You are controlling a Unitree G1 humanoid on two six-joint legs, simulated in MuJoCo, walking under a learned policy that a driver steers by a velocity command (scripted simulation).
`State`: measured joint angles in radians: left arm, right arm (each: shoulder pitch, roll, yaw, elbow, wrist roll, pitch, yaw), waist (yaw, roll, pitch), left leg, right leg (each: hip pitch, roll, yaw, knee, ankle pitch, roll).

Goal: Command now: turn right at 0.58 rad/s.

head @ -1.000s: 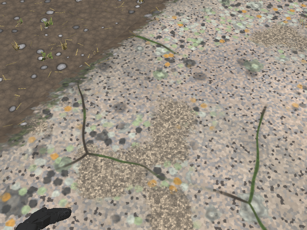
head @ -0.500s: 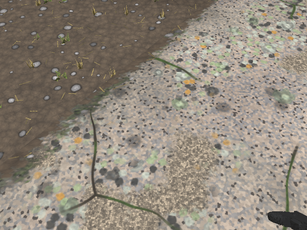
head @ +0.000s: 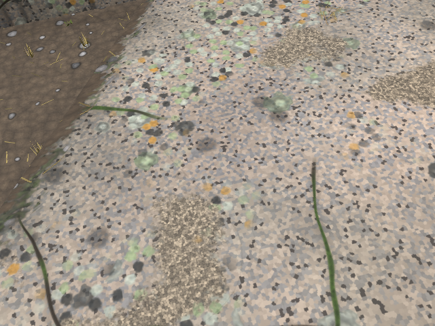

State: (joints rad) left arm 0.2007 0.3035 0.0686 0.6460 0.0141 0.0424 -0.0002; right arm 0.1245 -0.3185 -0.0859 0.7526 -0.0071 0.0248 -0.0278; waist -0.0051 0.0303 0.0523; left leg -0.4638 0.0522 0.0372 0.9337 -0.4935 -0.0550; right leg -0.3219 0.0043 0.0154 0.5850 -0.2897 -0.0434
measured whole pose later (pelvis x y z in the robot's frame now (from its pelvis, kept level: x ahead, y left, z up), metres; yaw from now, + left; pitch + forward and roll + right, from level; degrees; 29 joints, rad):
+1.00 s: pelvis +0.09 -0.06 +0.01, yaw -23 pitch +2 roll +0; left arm 0.39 0.25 0.04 0.72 0.00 -0.06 -0.01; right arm 0.23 -0.32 -0.06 0.76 0.02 -0.07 0.03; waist 0.03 0.05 -0.01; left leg -0.58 0.08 0.00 0.99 -0.21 0.01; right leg -0.08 0.03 0.01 0.30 -0.25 -0.05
